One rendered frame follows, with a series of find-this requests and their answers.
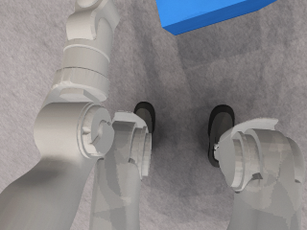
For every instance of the right robot foot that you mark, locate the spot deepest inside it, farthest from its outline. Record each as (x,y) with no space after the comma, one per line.
(221,119)

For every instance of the robot left forearm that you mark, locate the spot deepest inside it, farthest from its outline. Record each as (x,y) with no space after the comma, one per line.
(82,77)

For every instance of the robot right thigh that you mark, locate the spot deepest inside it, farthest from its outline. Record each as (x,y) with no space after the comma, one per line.
(260,164)

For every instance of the carton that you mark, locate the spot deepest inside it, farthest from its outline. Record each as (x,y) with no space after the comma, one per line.
(182,16)

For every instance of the left robot upper arm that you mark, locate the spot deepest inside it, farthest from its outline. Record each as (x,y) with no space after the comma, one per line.
(70,137)

